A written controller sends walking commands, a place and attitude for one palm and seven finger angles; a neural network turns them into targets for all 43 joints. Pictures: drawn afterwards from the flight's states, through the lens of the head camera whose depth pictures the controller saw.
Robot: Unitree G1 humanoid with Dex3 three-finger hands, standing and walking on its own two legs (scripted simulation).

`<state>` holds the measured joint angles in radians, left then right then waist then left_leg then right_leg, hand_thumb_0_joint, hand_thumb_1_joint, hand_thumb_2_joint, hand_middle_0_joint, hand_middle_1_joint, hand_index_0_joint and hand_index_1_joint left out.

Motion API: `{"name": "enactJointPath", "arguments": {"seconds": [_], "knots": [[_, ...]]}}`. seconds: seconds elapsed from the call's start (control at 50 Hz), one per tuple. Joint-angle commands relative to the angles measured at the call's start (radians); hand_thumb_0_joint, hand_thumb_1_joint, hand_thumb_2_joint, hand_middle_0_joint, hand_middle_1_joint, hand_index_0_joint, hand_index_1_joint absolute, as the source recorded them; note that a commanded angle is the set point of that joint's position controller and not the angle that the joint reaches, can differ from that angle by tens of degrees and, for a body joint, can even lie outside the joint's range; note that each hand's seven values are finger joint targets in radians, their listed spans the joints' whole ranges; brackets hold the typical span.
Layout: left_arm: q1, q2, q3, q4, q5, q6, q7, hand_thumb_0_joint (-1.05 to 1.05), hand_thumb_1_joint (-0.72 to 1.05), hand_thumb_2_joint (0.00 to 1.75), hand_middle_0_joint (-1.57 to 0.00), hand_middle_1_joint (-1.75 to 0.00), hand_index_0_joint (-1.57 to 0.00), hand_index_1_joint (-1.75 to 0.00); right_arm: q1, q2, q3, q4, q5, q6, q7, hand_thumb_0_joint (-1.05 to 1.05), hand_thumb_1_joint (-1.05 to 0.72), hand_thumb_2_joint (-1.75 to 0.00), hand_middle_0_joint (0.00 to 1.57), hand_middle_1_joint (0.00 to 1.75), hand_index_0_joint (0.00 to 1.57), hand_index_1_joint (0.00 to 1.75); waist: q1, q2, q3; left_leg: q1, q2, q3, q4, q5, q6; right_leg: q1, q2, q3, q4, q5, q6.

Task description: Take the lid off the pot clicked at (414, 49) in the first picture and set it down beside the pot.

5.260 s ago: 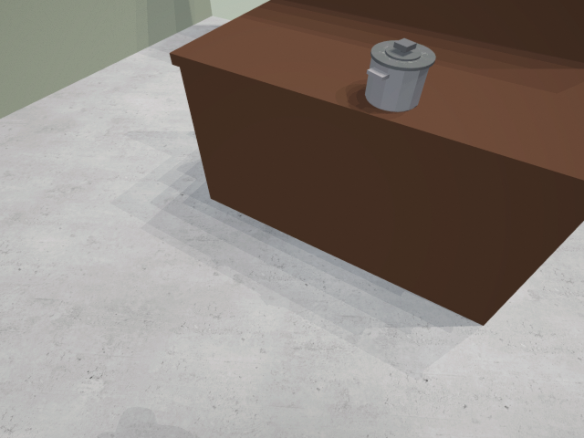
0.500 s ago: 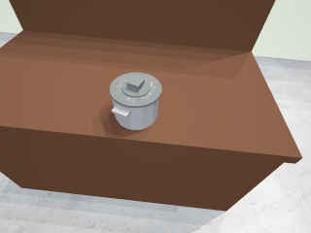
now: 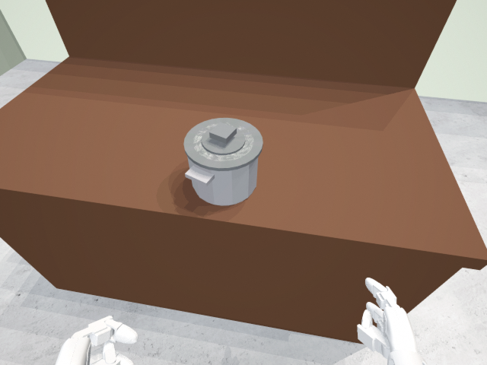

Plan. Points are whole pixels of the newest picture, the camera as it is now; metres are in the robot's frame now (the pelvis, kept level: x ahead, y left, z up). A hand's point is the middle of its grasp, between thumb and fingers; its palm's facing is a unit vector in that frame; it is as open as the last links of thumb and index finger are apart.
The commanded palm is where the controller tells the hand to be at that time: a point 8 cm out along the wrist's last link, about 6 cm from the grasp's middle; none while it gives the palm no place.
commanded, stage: lift the closed hand beside the body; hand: left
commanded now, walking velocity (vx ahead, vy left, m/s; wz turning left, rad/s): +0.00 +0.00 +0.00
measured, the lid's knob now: (223, 132) +0.52 +0.11 +0.10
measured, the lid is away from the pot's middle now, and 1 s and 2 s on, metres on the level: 0.00 0.00 0.00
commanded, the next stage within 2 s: raise the hand higher, near the body in 0.10 s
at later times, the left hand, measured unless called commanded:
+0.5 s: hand (106, 320) +0.17 +0.23 +0.02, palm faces +0.22 -0.88 -0.42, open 3.1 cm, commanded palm +0.12 +0.27 +0.06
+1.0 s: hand (106, 279) +0.20 +0.22 +0.08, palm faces +0.27 -0.86 -0.43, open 3.1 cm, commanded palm +0.16 +0.26 +0.12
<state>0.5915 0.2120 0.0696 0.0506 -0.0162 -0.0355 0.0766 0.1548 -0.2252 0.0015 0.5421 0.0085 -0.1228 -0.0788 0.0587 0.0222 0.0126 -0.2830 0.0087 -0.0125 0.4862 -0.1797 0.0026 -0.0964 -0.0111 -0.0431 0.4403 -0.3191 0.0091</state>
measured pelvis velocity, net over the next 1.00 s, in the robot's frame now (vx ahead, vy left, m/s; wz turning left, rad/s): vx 0.03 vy -0.01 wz -0.03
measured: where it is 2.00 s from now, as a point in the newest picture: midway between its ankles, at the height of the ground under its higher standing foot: outside the picture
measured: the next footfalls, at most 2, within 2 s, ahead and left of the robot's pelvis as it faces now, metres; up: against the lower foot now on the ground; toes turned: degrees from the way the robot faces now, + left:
none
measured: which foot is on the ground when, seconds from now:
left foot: down 0.00-1.00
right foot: down 0.00-1.00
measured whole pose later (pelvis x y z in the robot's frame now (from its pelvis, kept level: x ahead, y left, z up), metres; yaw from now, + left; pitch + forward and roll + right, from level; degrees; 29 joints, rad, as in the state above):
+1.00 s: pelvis +0.03 -0.01 +0.00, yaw -1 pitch -2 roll +1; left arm 0.61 0.29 0.20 -0.32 -0.03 -0.07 0.08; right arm 0.18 -0.20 0.01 0.57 0.01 -0.07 -0.08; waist 0.07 0.06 0.02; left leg -0.19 0.01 0.02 0.43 -0.21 -0.01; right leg -0.01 -0.02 -0.02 0.37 -0.33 0.00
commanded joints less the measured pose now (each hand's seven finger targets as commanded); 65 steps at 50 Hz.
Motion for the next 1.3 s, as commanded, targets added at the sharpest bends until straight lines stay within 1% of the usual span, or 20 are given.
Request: {"name": "enactJointPath", "arguments": {"seconds": [0.0, 0.24, 0.3, 0.38, 0.42, 0.56, 0.64, 0.72, 0.78, 0.84, 0.92, 0.98, 1.06, 1.08, 1.1, 1.14, 1.16, 1.2, 1.26, 1.28], "knots": [[-0.039, 0.137, 0.089, -0.274, -0.01, -0.054, 0.012, 0.0, 0.9, 0.9, -1.3, -1.5, -1.3, -1.5, -0.063, -0.09, -0.031, -0.13, -0.002, -0.04, -0.016, 0.0, -0.9, -0.9, 0.2, 0.3, 0.2, 0.3, -0.025, 0.033, -0.064, 0.219, -0.008, 0.038, -0.052, 0.079, 0.027, -0.164, 0.004, -0.007, -0.113, 0.165, -0.018], [0.127, 0.142, 0.13, -0.324, 0.0, -0.035, 0.009, 0.0, 0.9, 0.9, -1.3, -1.5, -1.3, -1.5, -0.091, -0.073, -0.033, -0.112, 0.001, -0.03, -0.009, 0.0, -0.9, -0.9, 0.2, 0.3, 0.2, 0.3, -0.004, -0.025, -0.063, 0.231, -0.002, 0.042, -0.056, 0.219, 0.032, -0.106, 0.002, -0.027, -0.095, 0.314, -0.011], [0.098, 0.192, 0.176, -0.36, 0.001, -0.044, 0.012, 0.0, 0.9, 0.9, -1.3, -1.5, -1.3, -1.5, -0.092, -0.076, -0.04, -0.109, 0.002, -0.026, -0.012, 0.0, -0.9, -0.9, 0.2, 0.3, 0.2, 0.3, 0.0, -0.042, -0.061, 0.238, -0.001, 0.044, -0.057, 0.228, 0.034, -0.114, 0.002, -0.022, -0.1, 0.326, -0.007], [0.131, 0.177, 0.165, -0.406, 0.001, -0.051, 0.013, 0.0, 0.9, 0.9, -1.3, -1.5, -1.3, -1.5, -0.09, -0.069, -0.037, -0.109, 0.002, -0.03, -0.013, 0.0, -0.9, -0.9, 0.2, 0.3, 0.2, 0.3, 0.0, 0.008, -0.085, 0.272, -0.002, 0.049, -0.053, 0.26, 0.036, -0.105, 0.001, -0.023, -0.1, 0.345, -0.007], [0.164, 0.206, 0.209, -0.38, 0.0, -0.046, 0.016, 0.0, 0.9, 0.9, -1.3, -1.5, -1.3, -1.5, -0.094, -0.068, -0.046, -0.099, 0.003, -0.021, -0.011, 0.0, -0.9, -0.9, 0.2, 0.3, 0.2, 0.3, 0.007, -0.04, -0.065, 0.26, 0.002, 0.049, -0.05, 0.263, 0.035, -0.104, 0.004, -0.027, -0.108, 0.359, -0.007], [0.092, 0.218, 0.212, -0.508, -0.006, -0.068, 0.017, 0.0, 0.9, 0.9, -1.3, -1.5, -1.3, -1.5, -0.088, -0.068, -0.039, -0.12, 0.002, -0.019, -0.013, 0.0, -0.9, -0.9, 0.2, 0.3, 0.2, 0.3, 0.003, 0.022, -0.091, 0.3, -0.001, 0.053, -0.054, 0.289, 0.035, -0.091, -0.002, -0.02, -0.11, 0.381, -0.006], [0.092, 0.19, 0.188, -0.498, -0.007, -0.063, 0.013, 0.0, 0.9, 0.9, -1.3, -1.5, -1.3, -1.5, -0.087, -0.069, -0.037, -0.126, 0.002, -0.01, -0.007, 0.0, -0.9, -0.9, 0.2, 0.3, 0.2, 0.3, -0.005, -0.004, -0.066, 0.294, 0.0, 0.052, -0.058, 0.28, 0.035, -0.103, 0.003, -0.026, -0.113, 0.375, -0.005], [0.077, 0.244, 0.255, -0.507, -0.012, -0.072, 0.017, 0.0, 0.9, 0.9, -1.3, -1.5, -1.3, -1.5, -0.095, -0.07, -0.041, -0.122, 0.001, -0.001, -0.009, 0.0, -0.9, -0.9, 0.2, 0.3, 0.2, 0.3, 0.007, -0.023, -0.055, 0.29, 0.001, 0.053, -0.057, 0.265, 0.034, -0.1, 0.006, -0.022, -0.123, 0.375, -0.007], [0.06, 0.217, 0.221, -0.57, -0.014, -0.083, 0.012, 0.0, 0.9, 0.9, -1.3, -1.5, -1.3, -1.5, -0.092, -0.066, -0.03, -0.138, -0.001, -0.003, -0.006, 0.0, -0.9, -0.9, 0.2, 0.3, 0.2, 0.3, 0.003, 0.031, -0.088, 0.315, 0.003, 0.05, -0.062, 0.285, 0.032, -0.091, 0.002, -0.021, -0.116, 0.369, -0.006], [0.02, 0.215, 0.22, -0.571, -0.016, -0.085, 0.012, 0.0, 0.9, 0.9, -1.3, -1.5, -1.3, -1.5, -0.092, -0.068, -0.029, -0.14, 0.0, 0.002, -0.003, 0.0, -0.9, -0.9, 0.2, 0.3, 0.2, 0.3, -0.005, -0.014, -0.063, 0.301, 0.003, 0.051, -0.063, 0.257, 0.032, -0.099, 0.004, -0.022, -0.125, 0.36, -0.006], [0.011, 0.26, 0.27, -0.578, -0.019, -0.091, 0.02, 0.0, 0.9, 0.9, -1.3, -1.5, -1.3, -1.5, -0.098, -0.069, -0.031, -0.127, -0.001, 0.001, -0.006, 0.0, -0.9, -0.9, 0.2, 0.3, 0.2, 0.3, 0.004, 0.023, -0.058, 0.304, 0.003, 0.053, -0.058, 0.237, 0.029, -0.104, 0.006, -0.014, -0.134, 0.345, -0.008], [-0.003, 0.224, 0.24, -0.568, -0.023, -0.098, 0.013, 0.0, 0.9, 0.9, -1.3, -1.5, -1.3, -1.5, -0.103, -0.07, -0.029, -0.135, 0.0, 0.005, -0.005, 0.0, -0.9, -0.9, 0.2, 0.3, 0.2, 0.3, -0.001, -0.032, -0.048, 0.299, 0.006, 0.054, -0.07, 0.221, 0.033, -0.108, 0.002, -0.017, -0.138, 0.329, -0.002], [-0.044, 0.261, 0.266, -0.666, -0.026, -0.118, 0.021, 0.0, 0.9, 0.9, -1.3, -1.5, -1.3, -1.5, -0.1, -0.071, -0.027, -0.138, -0.001, -0.008, -0.005, 0.0, -0.9, -0.9, 0.2, 0.3, 0.2, 0.3, 0.003, 0.028, -0.103, 0.324, 0.005, 0.055, -0.061, 0.248, 0.032, -0.085, -0.002, -0.007, -0.131, 0.358, -0.006], [-0.092, 0.474, 0.204, -0.733, 0.397, -0.043, 0.045, 0.0, 0.88, 0.9, -1.28, -1.48, -1.28, -1.48, -0.093, -0.143, -0.019, -0.142, -0.02, 0.05, 0.015, 0.0, -0.9, -0.9, 0.2, 0.3, 0.2, 0.3, -0.002, 0.091, -0.127, 0.204, -0.003, 0.075, -0.002, 0.336, 0.042, -0.164, 0.015, -0.002, -0.036, 0.402, -0.004], [-0.067, 0.391, 0.209, -0.765, 0.403, 0.004, 0.059, 0.0, 0.85, 0.9, -1.26, -1.47, -1.26, -1.47, -0.103, -0.107, -0.029, -0.176, -0.014, 0.081, 0.031, 0.0, -0.9, -0.9, 0.2, 0.3, 0.2, 0.3, 0.01, 0.127, -0.145, 0.185, 0.004, 0.076, 0.004, 0.384, 0.037, -0.146, 0.009, -0.033, -0.011, 0.408, -0.017], [0.034, 0.417, 0.192, -0.682, 0.577, 0.085, 0.059, 0.0, 0.8, 0.91, -1.22, -1.42, -1.22, -1.42, -0.128, -0.108, -0.034, -0.176, -0.003, 0.141, 0.056, 0.0, -0.9, -0.9, 0.2, 0.3, 0.2, 0.3, 0.022, 0.097, -0.139, 0.152, 0.006, 0.08, 0.026, 0.347, 0.032, -0.169, 0.024, -0.016, -0.001, 0.373, -0.03], [0.053, 0.443, 0.201, -0.632, 0.64, 0.107, 0.047, 0.0, 0.77, 0.92, -1.21, -1.38, -1.21, -1.38, -0.143, -0.115, -0.037, -0.173, -0.001, 0.17, 0.064, 0.0, -0.9, -0.9, 0.2, 0.3, 0.2, 0.3, 0.027, 0.031, -0.14, 0.125, 0.004, 0.076, 0.03, 0.306, 0.03, -0.168, 0.025, -0.014, 0.008, 0.356, -0.028], [-0.01, 0.524, 0.211, -0.644, 0.733, 0.126, 0.017, 0.0, 0.71, 0.95, -1.2, -1.27, -1.2, -1.27, -0.175, -0.131, -0.034, -0.194, 0.006, 0.207, 0.071, 0.0, -0.9, -0.9, 0.2, 0.3, 0.2, 0.3, 0.027, 0.018, -0.168, 0.112, -0.003, 0.066, 0.035, 0.241, 0.035, -0.168, 0.018, 0.006, 0.005, 0.331, -0.023], [-0.128, 0.618, 0.228, -0.665, 0.79, 0.131, -0.043, 0.0, 0.61, 1.01, -1.18, -1.15, -1.18, -1.15, -0.197, -0.134, -0.031, -0.2, 0.023, 0.216, 0.067, 0.0, -0.9, -0.9, 0.2, 0.3, 0.2, 0.3, 0.015, 0.027, -0.232, 0.132, -0.014, 0.044, 0.049, 0.219, 0.044, -0.141, 0.006, 0.02, 0.003, 0.366, -0.011], [-0.129, 0.592, 0.191, -0.637, 0.783, 0.128, -0.073, 0.0, 0.58, 1.02, -1.17, -1.11, -1.17, -1.11, -0.196, -0.131, -0.033, -0.198, 0.03, 0.215, 0.064, 0.0, -0.9, -0.9, 0.2, 0.3, 0.2, 0.3, 0.006, 0.017, -0.213, 0.133, -0.018, 0.037, 0.046, 0.204, 0.049, -0.152, 0.005, 0.018, -0.008, 0.36, -0.004]]}}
